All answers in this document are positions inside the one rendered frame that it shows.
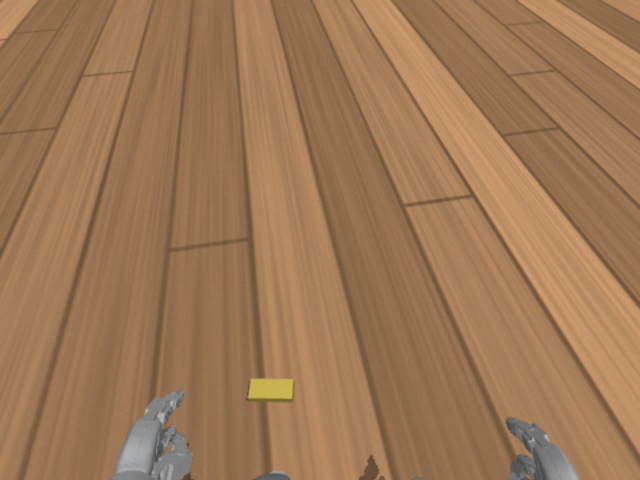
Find left robot hand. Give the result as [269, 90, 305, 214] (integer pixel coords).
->
[113, 390, 193, 480]

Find right robot hand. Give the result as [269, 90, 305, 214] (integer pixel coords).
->
[504, 417, 580, 480]

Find small box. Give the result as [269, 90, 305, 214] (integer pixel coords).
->
[248, 379, 294, 402]

